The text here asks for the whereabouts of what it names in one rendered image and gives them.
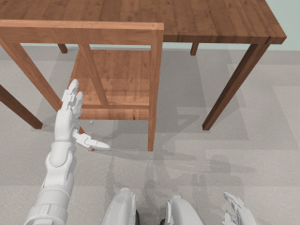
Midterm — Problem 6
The robot thigh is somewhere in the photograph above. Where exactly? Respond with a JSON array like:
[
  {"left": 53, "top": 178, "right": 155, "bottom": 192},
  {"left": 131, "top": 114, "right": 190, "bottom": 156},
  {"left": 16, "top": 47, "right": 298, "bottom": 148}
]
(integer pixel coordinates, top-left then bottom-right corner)
[
  {"left": 165, "top": 198, "right": 203, "bottom": 225},
  {"left": 99, "top": 191, "right": 137, "bottom": 225}
]

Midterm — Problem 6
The robot left forearm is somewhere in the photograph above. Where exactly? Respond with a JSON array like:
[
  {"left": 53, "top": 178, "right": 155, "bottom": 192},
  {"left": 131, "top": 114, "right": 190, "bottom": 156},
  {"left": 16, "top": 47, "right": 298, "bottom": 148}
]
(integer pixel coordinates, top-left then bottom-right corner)
[{"left": 23, "top": 141, "right": 77, "bottom": 225}]

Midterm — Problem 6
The right robot hand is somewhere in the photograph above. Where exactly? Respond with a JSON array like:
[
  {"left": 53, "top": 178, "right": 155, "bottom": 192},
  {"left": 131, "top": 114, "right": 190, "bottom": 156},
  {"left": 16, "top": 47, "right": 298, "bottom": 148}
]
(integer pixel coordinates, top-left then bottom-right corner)
[{"left": 221, "top": 192, "right": 257, "bottom": 225}]

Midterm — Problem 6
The right robot thigh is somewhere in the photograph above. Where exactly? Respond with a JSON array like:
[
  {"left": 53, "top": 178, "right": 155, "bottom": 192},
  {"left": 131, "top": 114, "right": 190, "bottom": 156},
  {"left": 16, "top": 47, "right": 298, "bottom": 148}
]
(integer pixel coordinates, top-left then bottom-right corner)
[{"left": 165, "top": 198, "right": 203, "bottom": 225}]

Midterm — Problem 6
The left robot hand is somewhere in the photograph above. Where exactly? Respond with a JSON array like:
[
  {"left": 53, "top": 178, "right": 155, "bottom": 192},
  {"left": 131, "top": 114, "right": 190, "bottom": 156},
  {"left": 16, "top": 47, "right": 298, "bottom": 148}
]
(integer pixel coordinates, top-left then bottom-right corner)
[{"left": 54, "top": 79, "right": 111, "bottom": 151}]

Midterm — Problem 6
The chair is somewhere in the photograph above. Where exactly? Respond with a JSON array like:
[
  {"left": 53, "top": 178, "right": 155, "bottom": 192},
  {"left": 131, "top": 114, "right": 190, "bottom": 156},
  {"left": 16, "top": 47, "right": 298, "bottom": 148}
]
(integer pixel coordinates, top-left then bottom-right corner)
[{"left": 0, "top": 19, "right": 164, "bottom": 152}]

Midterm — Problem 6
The left robot thigh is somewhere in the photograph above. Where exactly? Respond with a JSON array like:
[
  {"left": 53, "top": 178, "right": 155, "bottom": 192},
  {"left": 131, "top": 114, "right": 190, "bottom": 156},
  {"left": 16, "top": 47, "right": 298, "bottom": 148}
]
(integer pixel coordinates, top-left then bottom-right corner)
[{"left": 99, "top": 191, "right": 137, "bottom": 225}]

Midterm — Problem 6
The table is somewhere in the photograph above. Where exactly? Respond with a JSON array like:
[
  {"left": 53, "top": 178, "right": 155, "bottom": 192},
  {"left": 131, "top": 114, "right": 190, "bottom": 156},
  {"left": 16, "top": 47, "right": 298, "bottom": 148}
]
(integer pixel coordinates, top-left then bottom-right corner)
[{"left": 0, "top": 0, "right": 287, "bottom": 131}]

